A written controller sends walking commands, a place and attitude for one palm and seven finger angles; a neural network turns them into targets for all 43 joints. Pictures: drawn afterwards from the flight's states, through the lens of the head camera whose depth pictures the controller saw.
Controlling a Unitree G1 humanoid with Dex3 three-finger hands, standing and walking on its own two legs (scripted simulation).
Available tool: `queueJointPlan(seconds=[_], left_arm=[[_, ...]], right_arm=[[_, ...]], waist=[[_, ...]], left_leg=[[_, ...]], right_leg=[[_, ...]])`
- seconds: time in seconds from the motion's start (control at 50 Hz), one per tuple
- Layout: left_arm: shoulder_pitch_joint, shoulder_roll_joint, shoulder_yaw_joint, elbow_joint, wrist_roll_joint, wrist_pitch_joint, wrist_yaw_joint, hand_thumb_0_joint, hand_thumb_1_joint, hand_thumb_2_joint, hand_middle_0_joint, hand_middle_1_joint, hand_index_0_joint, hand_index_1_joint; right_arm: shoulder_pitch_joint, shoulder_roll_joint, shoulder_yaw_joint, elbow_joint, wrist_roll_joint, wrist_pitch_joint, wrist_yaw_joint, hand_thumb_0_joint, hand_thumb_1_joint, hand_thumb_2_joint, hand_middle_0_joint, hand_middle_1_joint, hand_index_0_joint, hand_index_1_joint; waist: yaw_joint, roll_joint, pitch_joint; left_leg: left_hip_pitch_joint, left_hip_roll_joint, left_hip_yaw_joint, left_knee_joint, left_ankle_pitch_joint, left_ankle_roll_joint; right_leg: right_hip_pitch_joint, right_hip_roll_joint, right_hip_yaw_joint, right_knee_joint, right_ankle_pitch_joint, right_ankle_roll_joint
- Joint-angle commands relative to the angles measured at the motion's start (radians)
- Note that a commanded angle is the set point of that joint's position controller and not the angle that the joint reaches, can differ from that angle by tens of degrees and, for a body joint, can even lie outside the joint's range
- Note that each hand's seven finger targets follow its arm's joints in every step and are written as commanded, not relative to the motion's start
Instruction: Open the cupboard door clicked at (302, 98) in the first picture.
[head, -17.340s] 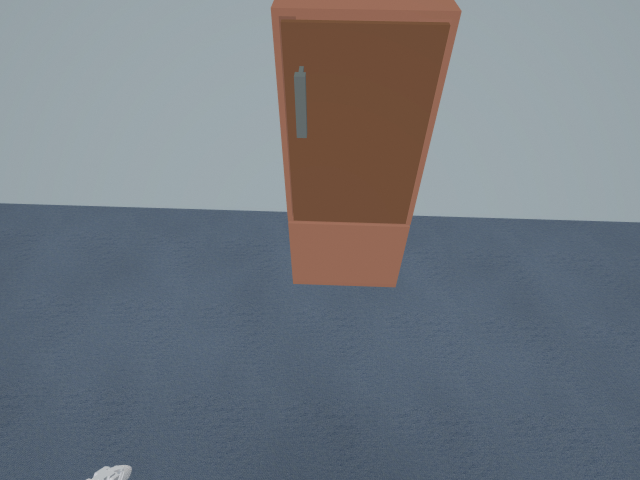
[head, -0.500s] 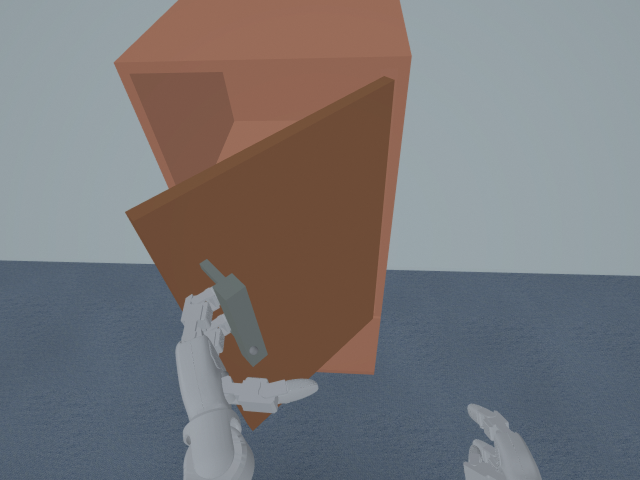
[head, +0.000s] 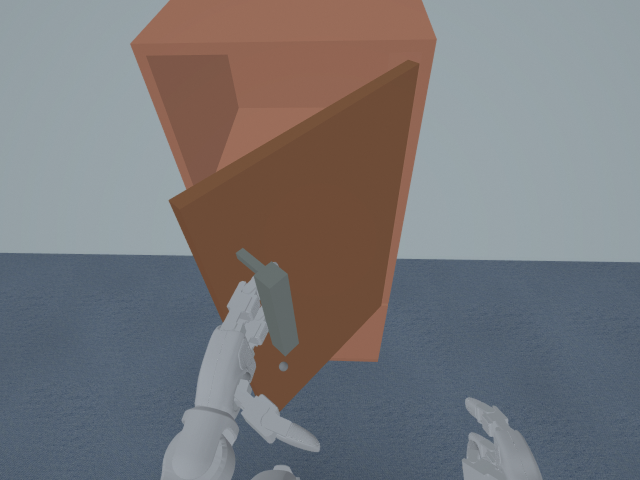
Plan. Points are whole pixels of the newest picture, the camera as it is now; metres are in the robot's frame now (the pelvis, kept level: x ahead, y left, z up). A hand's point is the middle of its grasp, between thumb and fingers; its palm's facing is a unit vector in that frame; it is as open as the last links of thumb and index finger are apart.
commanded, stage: slide the hand sideways off the handle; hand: left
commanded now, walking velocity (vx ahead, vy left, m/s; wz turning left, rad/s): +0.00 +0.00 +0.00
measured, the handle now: (267, 303) +0.31 +0.08 +0.08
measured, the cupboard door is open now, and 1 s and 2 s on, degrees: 49 49 49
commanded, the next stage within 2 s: draw the hand back to the body in 0.96 s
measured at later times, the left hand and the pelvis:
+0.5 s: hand (257, 391) +0.21 +0.08 +0.08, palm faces -0.06 -1.00 +0.01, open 16.3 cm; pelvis +0.00 +0.01 -0.01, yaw -1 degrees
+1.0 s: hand (205, 435) +0.16 +0.12 +0.08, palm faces +0.01 -1.00 -0.03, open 16.3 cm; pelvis +0.01 -0.01 -0.02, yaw +0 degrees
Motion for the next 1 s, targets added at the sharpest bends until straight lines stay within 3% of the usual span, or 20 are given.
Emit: queueJointPlan(seconds=[0.0, 0.04, 0.1, 0.16, 0.26, 0.34, 0.44, 0.52, 0.68, 0.76, 0.86, 0.98], left_arm=[[-0.102, -0.101, 0.002, -0.251, -0.025, -0.070, 0.045, 0.000, -0.500, 0.300, -0.150, -0.300, -0.150, -0.300], [-0.071, -0.077, 0.016, -0.246, 0.015, -0.067, 0.091, 0.000, -0.500, 0.300, -0.150, -0.300, -0.150, -0.300], [-0.011, -0.070, -0.001, -0.286, 0.087, -0.074, 0.130, 0.000, -0.500, 0.300, -0.150, -0.300, -0.150, -0.300], [0.034, -0.068, -0.022, -0.337, 0.109, -0.071, 0.135, 0.000, -0.500, 0.300, -0.150, -0.300, -0.150, -0.300], [0.119, -0.054, -0.025, -0.400, 0.080, -0.070, 0.109, 0.000, -0.500, 0.300, -0.150, -0.300, -0.150, -0.300], [0.106, -0.049, -0.032, -0.427, 0.069, -0.075, 0.093, 0.000, -0.500, 0.300, -0.150, -0.300, -0.150, -0.300], [0.177, -0.014, 0.013, -0.437, 0.056, -0.083, 0.063, 0.000, -0.500, 0.300, -0.150, -0.300, -0.150, -0.300], [0.247, 0.013, 0.054, -0.473, 0.033, -0.085, 0.039, 0.000, -0.500, 0.300, -0.150, -0.300, -0.150, -0.300], [0.399, 0.076, 0.163, -0.493, -0.021, -0.094, -0.008, 0.000, -0.500, 0.300, -0.150, -0.300, -0.150, -0.300], [0.441, 0.082, 0.194, -0.513, -0.060, -0.121, -0.055, 0.000, -0.500, 0.300, -0.150, -0.300, -0.150, -0.300], [0.481, 0.122, 0.243, -0.537, -0.102, -0.163, -0.123, 0.000, -0.500, 0.300, -0.150, -0.300, -0.150, -0.300], [0.464, 0.133, 0.273, -0.489, -0.157, -0.197, -0.214, 0.000, -0.500, 0.300, -0.150, -0.300, -0.150, -0.300]], right_arm=[[-0.103, -0.079, -0.038, -0.194, 0.006, -0.078, -0.007, 0.000, -0.900, -0.900, 0.200, 0.300, 0.200, 0.300], [-0.097, -0.084, -0.040, -0.200, -0.003, -0.073, 0.002, 0.000, -0.900, -0.900, 0.200, 0.300, 0.200, 0.300], [-0.087, -0.079, -0.045, -0.223, -0.012, -0.061, 0.021, 0.000, -0.900, -0.900, 0.200, 0.300, 0.200, 0.300], [-0.081, -0.075, -0.046, -0.245, -0.009, -0.048, 0.035, 0.000, -0.900, -0.900, 0.200, 0.300, 0.200, 0.300], [-0.075, -0.077, -0.043, -0.270, -0.001, -0.044, 0.032, 0.000, -0.900, -0.900, 0.200, 0.300, 0.200, 0.300], [-0.069, -0.081, -0.041, -0.275, 0.000, -0.049, 0.022, 0.000, -0.900, -0.900, 0.200, 0.300, 0.200, 0.300], [-0.053, -0.083, -0.042, -0.278, 0.001, -0.054, 0.013, 0.000, -0.900, -0.900, 0.200, 0.300, 0.200, 0.300], [-0.049, -0.080, -0.042, -0.286, 0.002, -0.058, 0.012, 0.000, -0.900, -0.900, 0.200, 0.300, 0.200, 0.300], [-0.041, -0.075, -0.053, -0.286, 0.008, -0.060, 0.002, 0.000, -0.900, -0.900, 0.200, 0.300, 0.200, 0.300], [-0.042, -0.074, -0.060, -0.283, 0.015, -0.065, -0.007, 0.000, -0.900, -0.900, 0.200, 0.300, 0.200, 0.300], [-0.044, -0.073, -0.068, -0.273, 0.020, -0.076, -0.021, 0.000, -0.900, -0.900, 0.200, 0.300, 0.200, 0.300], [-0.038, -0.082, -0.073, -0.254, 0.028, -0.091, -0.042, 0.000, -0.900, -0.900, 0.200, 0.300, 0.200, 0.300]], waist=[[-0.006, -0.125, -0.127], [0.001, -0.147, -0.125], [0.012, -0.092, -0.151], [0.017, -0.059, -0.155], [0.007, -0.079, -0.124], [-0.015, -0.111, -0.098], [-0.005, -0.111, -0.115], [0.011, -0.063, -0.143], [0.021, -0.081, -0.127], [0.018, -0.117, -0.137], [0.013, -0.087, -0.144], [-0.006, -0.133, -0.110]], left_leg=[[0.253, 0.022, -0.058, -0.142, 0.040, 0.008], [0.231, 0.022, -0.061, -0.143, 0.042, 0.010], [0.229, 0.025, -0.046, -0.125, 0.068, 0.009], [0.227, 0.028, -0.045, -0.124, 0.071, 0.006], [0.213, 0.032, -0.048, -0.123, 0.055, 0.007], [0.195, 0.030, -0.058, -0.115, 0.017, 0.013], [0.187, 0.028, -0.055, -0.104, 0.035, 0.014], [0.193, 0.025, -0.045, -0.094, 0.070, 0.010], [0.150, 0.016, -0.026, -0.055, 0.125, 0.012], [0.122, 0.009, -0.023, -0.031, 0.141, 0.012], [0.100, 0.002, -0.025, 0.002, 0.142, 0.013], [0.046, -0.001, -0.036, 0.045, 0.093, 0.013]], right_leg=[[-0.115, -0.006, 0.033, -0.188, 0.177, 0.026], [-0.114, -0.005, 0.030, -0.169, 0.170, 0.024], [-0.139, -0.006, 0.034, -0.133, 0.183, 0.017], [-0.134, -0.004, 0.033, -0.122, 0.183, 0.011], [-0.137, 0.003, 0.031, -0.127, 0.178, 0.014], [-0.158, 0.003, 0.033, -0.130, 0.148, 0.020], [-0.152, 0.005, 0.034, -0.119, 0.168, 0.020], [-0.143, 0.006, 0.034, -0.105, 0.209, 0.020], [-0.115, 0.005, 0.051, -0.102, 0.323, 0.033], [-0.088, -0.005, 0.072, -0.100, 0.410, 0.053], [-0.090, -0.024, 0.106, -0.099, 0.468, 0.076], [-0.119, -0.042, 0.153, -0.126, 0.428, 0.103]])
